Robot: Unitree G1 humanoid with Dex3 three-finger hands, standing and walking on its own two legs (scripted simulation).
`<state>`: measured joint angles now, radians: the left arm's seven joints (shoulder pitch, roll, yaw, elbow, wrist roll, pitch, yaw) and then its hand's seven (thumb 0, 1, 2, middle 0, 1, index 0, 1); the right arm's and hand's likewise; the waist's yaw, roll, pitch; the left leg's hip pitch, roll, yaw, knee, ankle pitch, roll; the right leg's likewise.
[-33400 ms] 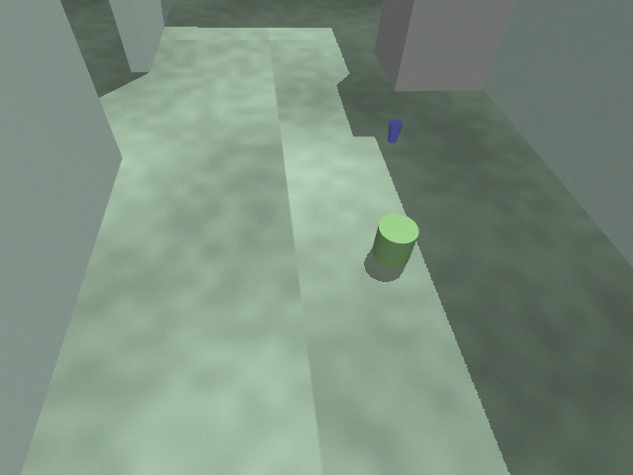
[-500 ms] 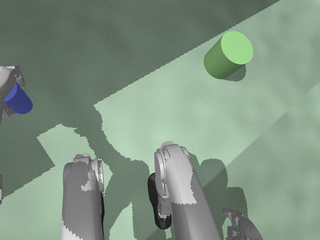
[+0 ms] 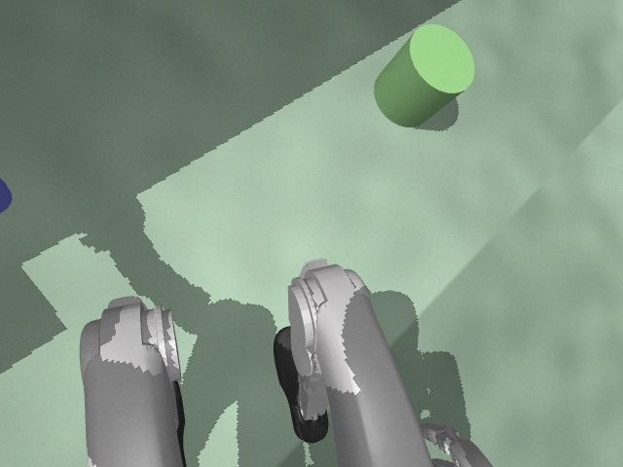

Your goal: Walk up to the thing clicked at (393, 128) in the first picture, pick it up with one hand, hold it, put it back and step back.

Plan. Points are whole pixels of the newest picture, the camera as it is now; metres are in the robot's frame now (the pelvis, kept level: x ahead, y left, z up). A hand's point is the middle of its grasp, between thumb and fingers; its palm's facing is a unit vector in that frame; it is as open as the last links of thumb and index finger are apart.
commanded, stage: crouch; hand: left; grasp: from above
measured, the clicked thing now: out of the picture +0.49 +0.32 -0.19
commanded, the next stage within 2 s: lower in 0.08 s
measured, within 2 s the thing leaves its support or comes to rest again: rests again in 1.46 s
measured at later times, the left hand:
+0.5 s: hand out of the picture +0.48 +0.33 -0.20, palm faces -0.48 -0.08 -0.88, open 9.3 cm
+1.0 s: hand out of the picture +0.49 +0.32 -0.25, palm faces -0.47 -0.09 -0.88, open 9.3 cm
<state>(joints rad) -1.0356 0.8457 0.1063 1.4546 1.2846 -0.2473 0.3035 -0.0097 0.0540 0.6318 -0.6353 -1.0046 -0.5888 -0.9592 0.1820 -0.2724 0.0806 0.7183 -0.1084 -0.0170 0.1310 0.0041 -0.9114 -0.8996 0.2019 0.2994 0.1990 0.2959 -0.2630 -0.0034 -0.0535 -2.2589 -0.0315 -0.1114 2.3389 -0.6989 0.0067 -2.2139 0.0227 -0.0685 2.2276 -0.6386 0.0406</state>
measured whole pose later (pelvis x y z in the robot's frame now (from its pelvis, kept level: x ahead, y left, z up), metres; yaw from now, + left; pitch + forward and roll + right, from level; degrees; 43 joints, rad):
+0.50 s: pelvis +0.00 +0.00 -0.02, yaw -2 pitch +34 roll -10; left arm -1.06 0.93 0.11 1.50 1.30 -0.29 0.32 -0.01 0.04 0.64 -0.65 -0.99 -0.61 -0.94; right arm 0.16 -0.30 0.14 0.68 -0.13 -0.01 0.15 0.00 -0.92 -0.90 0.20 0.30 0.20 0.30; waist -0.29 -0.04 0.01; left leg -2.31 -0.04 -0.14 2.42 -0.71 0.01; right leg -2.25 0.03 -0.10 2.29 -0.64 0.04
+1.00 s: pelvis +0.00 +0.00 -0.04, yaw -4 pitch +32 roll -12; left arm -1.08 1.02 0.15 1.59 1.34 -0.31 0.42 -0.01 0.03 0.65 -0.66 -0.99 -0.62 -0.93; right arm 0.14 -0.30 0.21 0.66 -0.17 -0.05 0.16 0.00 -0.91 -0.90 0.20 0.30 0.20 0.30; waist -0.33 -0.08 0.09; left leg -2.35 -0.03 -0.18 2.50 -0.73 0.01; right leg -2.28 0.04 -0.13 2.33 -0.64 0.05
